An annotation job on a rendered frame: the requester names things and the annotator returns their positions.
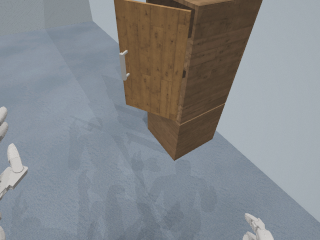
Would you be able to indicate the handle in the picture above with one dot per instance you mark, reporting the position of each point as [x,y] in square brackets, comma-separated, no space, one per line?
[124,74]

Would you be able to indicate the left robot hand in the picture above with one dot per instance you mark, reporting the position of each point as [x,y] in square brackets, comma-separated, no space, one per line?
[12,176]

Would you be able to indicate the right robot hand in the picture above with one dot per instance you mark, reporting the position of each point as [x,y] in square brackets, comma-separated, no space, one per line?
[258,227]

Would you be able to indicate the cupboard door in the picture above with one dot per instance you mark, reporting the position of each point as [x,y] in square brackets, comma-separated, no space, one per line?
[155,37]

